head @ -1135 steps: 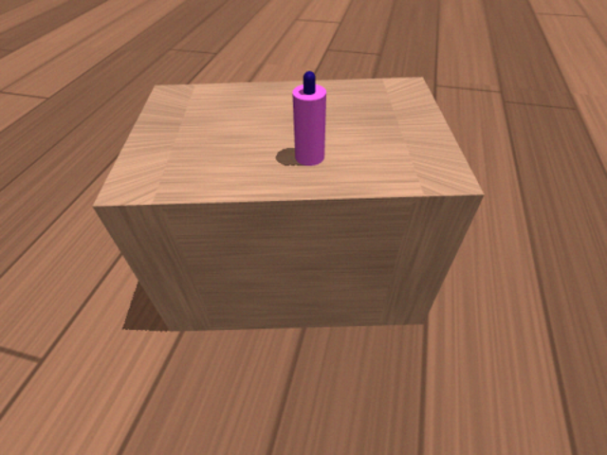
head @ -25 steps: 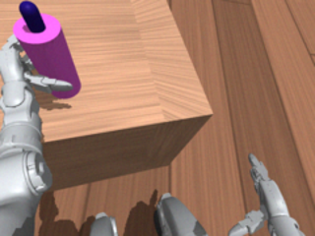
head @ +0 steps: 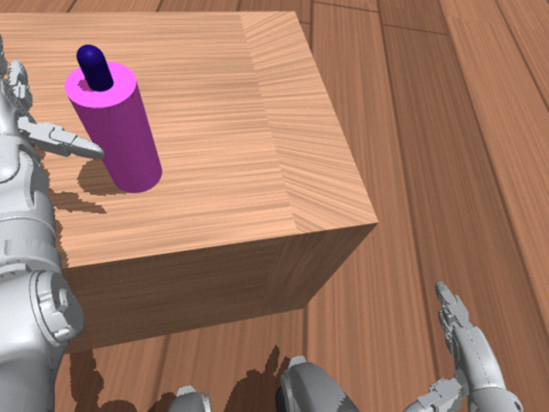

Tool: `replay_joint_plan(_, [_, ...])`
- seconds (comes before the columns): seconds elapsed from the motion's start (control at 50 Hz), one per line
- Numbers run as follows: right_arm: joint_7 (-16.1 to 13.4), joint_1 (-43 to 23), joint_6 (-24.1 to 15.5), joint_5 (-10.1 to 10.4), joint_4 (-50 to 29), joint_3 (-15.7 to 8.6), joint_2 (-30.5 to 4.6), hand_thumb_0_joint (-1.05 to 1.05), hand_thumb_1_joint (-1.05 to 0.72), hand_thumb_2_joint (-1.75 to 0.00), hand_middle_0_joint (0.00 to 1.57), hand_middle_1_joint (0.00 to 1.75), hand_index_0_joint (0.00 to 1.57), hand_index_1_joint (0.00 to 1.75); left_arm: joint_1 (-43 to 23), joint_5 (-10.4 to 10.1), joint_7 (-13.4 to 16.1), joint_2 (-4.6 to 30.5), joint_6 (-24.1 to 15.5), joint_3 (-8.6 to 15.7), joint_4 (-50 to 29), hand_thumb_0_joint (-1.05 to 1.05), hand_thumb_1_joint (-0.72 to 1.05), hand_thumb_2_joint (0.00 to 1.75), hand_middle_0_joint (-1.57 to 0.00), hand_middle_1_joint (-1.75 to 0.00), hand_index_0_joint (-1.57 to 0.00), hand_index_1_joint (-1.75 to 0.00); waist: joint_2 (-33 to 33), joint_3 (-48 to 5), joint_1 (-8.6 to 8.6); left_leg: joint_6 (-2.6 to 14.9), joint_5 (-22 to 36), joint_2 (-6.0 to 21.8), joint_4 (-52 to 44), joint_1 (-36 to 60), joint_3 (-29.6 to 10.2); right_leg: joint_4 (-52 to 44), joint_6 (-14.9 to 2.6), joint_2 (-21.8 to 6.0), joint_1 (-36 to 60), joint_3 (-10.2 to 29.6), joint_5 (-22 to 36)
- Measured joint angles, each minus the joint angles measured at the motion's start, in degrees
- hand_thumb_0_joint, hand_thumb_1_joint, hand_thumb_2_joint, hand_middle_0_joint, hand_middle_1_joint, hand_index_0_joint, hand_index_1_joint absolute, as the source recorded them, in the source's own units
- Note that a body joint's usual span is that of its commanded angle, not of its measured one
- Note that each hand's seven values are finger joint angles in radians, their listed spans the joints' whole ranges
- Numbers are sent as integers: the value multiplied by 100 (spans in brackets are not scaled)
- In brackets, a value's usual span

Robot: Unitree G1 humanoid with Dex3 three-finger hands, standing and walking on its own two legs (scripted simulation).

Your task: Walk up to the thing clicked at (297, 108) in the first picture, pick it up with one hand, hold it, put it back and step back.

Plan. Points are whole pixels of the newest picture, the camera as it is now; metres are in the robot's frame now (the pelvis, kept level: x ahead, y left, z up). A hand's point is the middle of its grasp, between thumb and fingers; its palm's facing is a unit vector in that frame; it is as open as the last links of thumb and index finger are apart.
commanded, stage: withdraw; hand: left
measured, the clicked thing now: (117, 124) +0.53 +0.14 +0.08
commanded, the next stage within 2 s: rise in 0.08 s
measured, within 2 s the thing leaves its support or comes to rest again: neither
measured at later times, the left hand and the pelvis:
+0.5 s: hand out of the picture +0.51 +0.29 +0.16, palm faces +0.29 -0.93 -0.21, open 17.6 cm; pelvis +0.02 +0.00 +0.05, yaw +0 degrees
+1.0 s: hand out of the picture +0.27 +0.26 +0.14, palm faces +0.33 -0.89 -0.32, open 17.4 cm; pelvis +0.03 +0.00 +0.06, yaw +2 degrees
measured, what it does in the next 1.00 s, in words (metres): rises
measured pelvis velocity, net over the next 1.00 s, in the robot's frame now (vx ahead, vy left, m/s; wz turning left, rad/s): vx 0.03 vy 0.00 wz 0.04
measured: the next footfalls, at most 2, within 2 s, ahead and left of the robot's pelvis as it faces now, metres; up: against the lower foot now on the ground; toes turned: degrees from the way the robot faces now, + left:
none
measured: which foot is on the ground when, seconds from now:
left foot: down 0.00-1.00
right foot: down 0.00-1.00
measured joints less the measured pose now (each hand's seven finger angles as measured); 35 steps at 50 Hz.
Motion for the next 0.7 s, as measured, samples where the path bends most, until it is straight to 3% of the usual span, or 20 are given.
replay_joint_plan(0.1, [-54,-66,96,64,384,25,-15,-1,49,-6,6,6,5,5,-314,36,-68,253,446,-165,160,-1,-61,0,-7,-2,-6,-3,92,-36,163,14,76,3,-295,401,9,-329,11,6,420,0,92])
replay_joint_plan(0.22, [-81,-218,70,191,833,143,20,-1,50,-6,6,6,5,5,-616,28,-495,446,812,-397,628,-1,-61,0,-6,-1,-6,-2,192,-5,338,50,209,-26,-686,851,64,-716,41,-19,864,44,226])
replay_joint_plan(0.24, [-75,-221,100,205,827,160,26,-1,51,-6,6,6,5,5,-630,139,-510,470,851,-435,709,-1,-61,1,-6,-1,-6,-2,197,14,363,54,234,-31,-754,924,85,-774,46,-23,928,63,250])
replay_joint_plan(0.3, [-46,-180,210,277,732,182,20,-1,54,-5,6,6,5,5,-570,380,-337,540,1116,-491,838,-1,-60,3,-6,-2,-5,-3,190,98,407,64,332,-54,-1012,1185,149,-985,60,-44,1154,119,334])
replay_joint_plan(0.42, [-32,6,394,403,643,48,-121,-1,56,-5,6,6,6,6,-232,589,-50,721,1456,-377,908,-1,-58,6,-6,-4,-5,-5,68,163,448,66,476,-79,-1449,1648,228,-1341,66,-64,1562,187,448])
replay_joint_plan(0.54, [-36,107,385,494,905,-83,-176,-1,54,-6,5,6,5,6,423,529,180,627,1599,-525,381,-1,-58,8,-7,-4,-4,-6,-21,119,691,45,540,-73,-1736,2015,206,-1661,52,-56,1955,157,518])
replay_joint_plan(0.62, [1,178,286,507,1112,-159,-173,-1,52,-7,5,6,5,6,1322,394,224,243,1726,-784,-547,-1,-59,9,-7,-4,-4,-7,48,31,961,45,533,-81,-1872,2292,188,-1837,60,-64,2262,134,522])
replay_joint_plan(0.7, [36,172,257,536,1328,-222,-122,-1,50,-8,5,6,5,6,2664,219,255,-300,1871,-1024,-1999,-1,-59,9,-7,-4,-4,-7,152,-26,1188,63,499,-114,-1967,2595,189,-1917,78,-97,2566,131,474])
